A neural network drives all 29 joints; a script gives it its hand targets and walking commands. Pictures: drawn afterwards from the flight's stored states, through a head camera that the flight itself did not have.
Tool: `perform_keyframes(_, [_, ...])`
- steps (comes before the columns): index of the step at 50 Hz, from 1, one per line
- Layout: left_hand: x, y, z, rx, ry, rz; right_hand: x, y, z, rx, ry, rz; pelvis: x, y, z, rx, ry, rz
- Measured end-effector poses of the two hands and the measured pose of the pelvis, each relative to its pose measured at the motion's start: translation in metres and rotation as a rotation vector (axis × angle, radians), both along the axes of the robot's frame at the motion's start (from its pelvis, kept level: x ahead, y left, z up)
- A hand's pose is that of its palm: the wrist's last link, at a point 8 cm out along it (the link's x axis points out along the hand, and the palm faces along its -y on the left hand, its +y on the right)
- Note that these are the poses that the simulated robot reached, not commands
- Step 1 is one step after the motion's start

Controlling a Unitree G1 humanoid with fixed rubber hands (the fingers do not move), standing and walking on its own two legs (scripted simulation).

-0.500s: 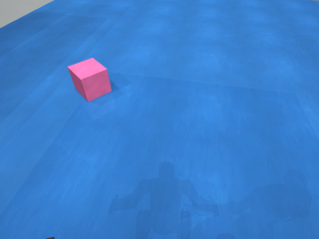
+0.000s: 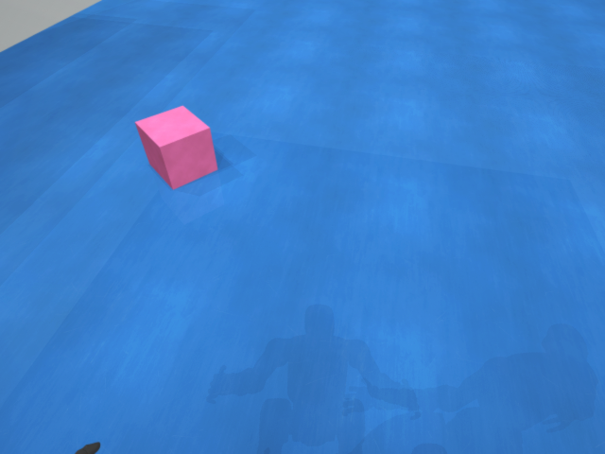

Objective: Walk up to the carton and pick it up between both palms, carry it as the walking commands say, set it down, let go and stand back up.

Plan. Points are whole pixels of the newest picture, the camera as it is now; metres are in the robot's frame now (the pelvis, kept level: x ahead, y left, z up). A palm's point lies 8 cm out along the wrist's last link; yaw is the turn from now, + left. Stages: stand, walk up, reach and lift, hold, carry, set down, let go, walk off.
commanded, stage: walk up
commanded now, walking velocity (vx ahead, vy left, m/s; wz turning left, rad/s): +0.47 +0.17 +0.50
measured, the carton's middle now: (178, 146) +1.68 +0.65 -0.65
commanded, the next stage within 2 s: none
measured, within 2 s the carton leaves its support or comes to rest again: neither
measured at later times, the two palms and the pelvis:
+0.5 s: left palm out of the picture +0.18 +0.39 -0.14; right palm (398, 412) +0.23 -0.14 -0.12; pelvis +0.15 +0.12 -0.01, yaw +11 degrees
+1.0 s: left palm (81, 339) +0.34 +0.38 -0.11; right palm (356, 247) +0.57 -0.11 -0.14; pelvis +0.43 +0.12 +0.00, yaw +15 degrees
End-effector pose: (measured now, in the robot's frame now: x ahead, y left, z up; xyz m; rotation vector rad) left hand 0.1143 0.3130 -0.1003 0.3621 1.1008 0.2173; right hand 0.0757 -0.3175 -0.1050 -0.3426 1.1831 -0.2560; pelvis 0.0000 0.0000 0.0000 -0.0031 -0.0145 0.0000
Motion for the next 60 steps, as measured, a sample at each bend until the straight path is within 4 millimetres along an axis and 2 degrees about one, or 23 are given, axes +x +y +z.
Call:
perform_keyframes(2, [-0.013, 0.004, -0.002, 0.02, -0.014, 0.043, 0.009, 0.004, -0.007, 0.027, 0.024, 0.039, 0.001, 0.0, -0.004, 0.003, 0.017, 0.03])
perform_keyframes(4, [-0.041, 0.009, -0.005, 0.033, 0.033, 0.086, 0.033, 0.018, -0.008, 0.052, 0.004, 0.105, 0.004, 0.004, -0.004, 0.003, 0.022, 0.046])
perform_keyframes(7, [-0.085, 0.014, -0.008, 0.018, 0.127, 0.156, 0.071, 0.05, -0.007, 0.113, -0.047, 0.179, 0.017, 0.015, -0.001, 0.005, 0.015, 0.071])
perform_keyframes(10, [-0.112, 0.019, -0.012, -0.015, 0.188, 0.22, 0.109, 0.086, -0.006, 0.168, -0.078, 0.234, 0.034, 0.03, -0.001, 0.011, 0.009, 0.099])
perform_keyframes(14, [-0.121, 0.033, -0.027, -0.074, 0.232, 0.284, 0.163, 0.142, -0.01, 0.196, -0.111, 0.306, 0.064, 0.06, -0.008, 0.006, 0.016, 0.135])
perform_keyframes(17, [-0.111, 0.051, -0.053, -0.122, 0.261, 0.296, 0.199, 0.174, -0.02, 0.161, -0.157, 0.335, 0.088, 0.089, -0.027, -0.005, 0.023, 0.156])
perform_keyframes(18, [-0.1, 0.057, -0.06, -0.132, 0.26, 0.289, 0.203, 0.18, -0.024, 0.147, -0.158, 0.331, 0.094, 0.096, -0.031, -0.004, 0.021, 0.164])
perform_keyframes(20, [-0.063, 0.065, -0.063, -0.146, 0.211, 0.262, 0.195, 0.185, -0.025, 0.131, -0.119, 0.304, 0.108, 0.104, -0.028, -0.001, 0.017, 0.17])
perform_keyframes(24, [0.041, 0.075, -0.046, -0.179, 0.042, 0.192, 0.161, 0.181, -0.016, 0.106, 0.019, 0.206, 0.142, 0.116, -0.011, 0.001, 0.007, 0.191])
perform_keyframes(28, [0.131, 0.079, -0.028, -0.202, -0.057, 0.132, 0.147, 0.177, -0.01, 0.098, 0.115, 0.136, 0.18, 0.122, -0.001, -0.005, 0.004, 0.21])
perform_keyframes(32, [0.214, 0.076, -0.016, -0.208, -0.126, 0.087, 0.158, 0.174, -0.013, 0.104, 0.184, 0.093, 0.223, 0.122, 0.0, -0.001, 0.004, 0.228])
perform_keyframes(35, [0.274, 0.071, -0.011, -0.197, -0.168, 0.063, 0.182, 0.168, -0.021, 0.113, 0.225, 0.075, 0.262, 0.118, -0.005, 0.006, 0.011, 0.239])
perform_keyframes(38, [0.328, 0.069, -0.011, -0.158, -0.218, 0.062, 0.218, 0.158, -0.039, 0.12, 0.27, 0.081, 0.307, 0.11, -0.017, 0.015, 0.02, 0.254])
perform_keyframes(40, [0.343, 0.072, -0.016, -0.112, -0.228, 0.095, 0.253, 0.153, -0.054, 0.124, 0.286, 0.112, 0.333, 0.104, -0.027, 0.019, 0.024, 0.264])
perform_keyframes(42, [0.331, 0.074, -0.019, -0.092, -0.165, 0.147, 0.3, 0.155, -0.057, 0.131, 0.244, 0.155, 0.354, 0.103, -0.025, 0.018, 0.025, 0.273])
perform_keyframes(47, [0.26, 0.072, -0.014, -0.077, 0.071, 0.336, 0.433, 0.181, -0.046, 0.178, 0.087, 0.277, 0.403, 0.11, -0.007, 0.025, 0.013, 0.27])
perform_keyframes(51, [0.219, 0.061, -0.006, -0.097, 0.218, 0.44, 0.515, 0.213, -0.034, 0.218, 0.002, 0.338, 0.438, 0.123, 0.001, 0.034, 0.006, 0.262])
perform_keyframes(55, [0.209, 0.055, -0.004, -0.132, 0.298, 0.51, 0.577, 0.258, -0.026, 0.262, -0.042, 0.401, 0.47, 0.143, 0.005, 0.035, 0.006, 0.27])
perform_keyframes(60, [0.227, 0.067, -0.013, -0.187, 0.35, 0.56, 0.646, 0.329, -0.021, 0.304, -0.086, 0.476, 0.51, 0.179, 0.001, 0.02, 0.014, 0.278])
